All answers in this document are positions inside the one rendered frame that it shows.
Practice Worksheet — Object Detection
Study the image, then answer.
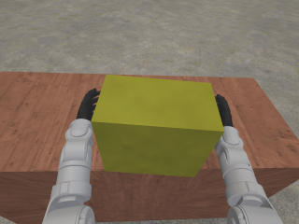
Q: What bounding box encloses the right robot hand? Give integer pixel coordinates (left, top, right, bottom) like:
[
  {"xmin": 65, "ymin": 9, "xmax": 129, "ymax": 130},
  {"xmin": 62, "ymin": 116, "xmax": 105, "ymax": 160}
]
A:
[{"xmin": 215, "ymin": 94, "xmax": 234, "ymax": 127}]

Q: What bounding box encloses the robot left forearm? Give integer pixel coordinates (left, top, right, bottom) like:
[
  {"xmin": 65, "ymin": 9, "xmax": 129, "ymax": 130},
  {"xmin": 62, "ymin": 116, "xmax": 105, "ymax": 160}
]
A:
[{"xmin": 42, "ymin": 119, "xmax": 93, "ymax": 224}]

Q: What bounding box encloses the robot right forearm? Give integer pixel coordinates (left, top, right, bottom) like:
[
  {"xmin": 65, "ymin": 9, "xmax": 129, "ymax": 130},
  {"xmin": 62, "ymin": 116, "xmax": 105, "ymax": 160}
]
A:
[{"xmin": 214, "ymin": 126, "xmax": 283, "ymax": 224}]

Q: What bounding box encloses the carton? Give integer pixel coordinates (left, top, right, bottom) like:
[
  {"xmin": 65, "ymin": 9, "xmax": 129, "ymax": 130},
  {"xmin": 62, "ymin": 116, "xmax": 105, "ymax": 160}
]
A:
[{"xmin": 91, "ymin": 75, "xmax": 224, "ymax": 177}]

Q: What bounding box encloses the left robot hand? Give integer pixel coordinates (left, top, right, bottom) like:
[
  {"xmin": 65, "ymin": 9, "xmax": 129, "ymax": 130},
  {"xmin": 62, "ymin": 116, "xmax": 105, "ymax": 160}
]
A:
[{"xmin": 76, "ymin": 88, "xmax": 101, "ymax": 121}]

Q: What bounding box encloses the left robot upper arm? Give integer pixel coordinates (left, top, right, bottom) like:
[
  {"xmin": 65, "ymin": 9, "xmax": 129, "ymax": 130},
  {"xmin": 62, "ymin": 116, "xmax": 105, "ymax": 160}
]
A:
[{"xmin": 43, "ymin": 204, "xmax": 95, "ymax": 224}]

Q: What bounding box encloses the right robot upper arm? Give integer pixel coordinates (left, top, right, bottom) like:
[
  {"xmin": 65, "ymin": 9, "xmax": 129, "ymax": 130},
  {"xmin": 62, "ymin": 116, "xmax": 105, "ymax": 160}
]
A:
[{"xmin": 227, "ymin": 204, "xmax": 282, "ymax": 224}]

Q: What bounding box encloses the pedestal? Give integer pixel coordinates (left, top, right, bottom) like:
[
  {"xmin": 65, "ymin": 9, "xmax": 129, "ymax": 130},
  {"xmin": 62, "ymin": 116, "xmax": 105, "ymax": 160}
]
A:
[{"xmin": 0, "ymin": 71, "xmax": 299, "ymax": 224}]

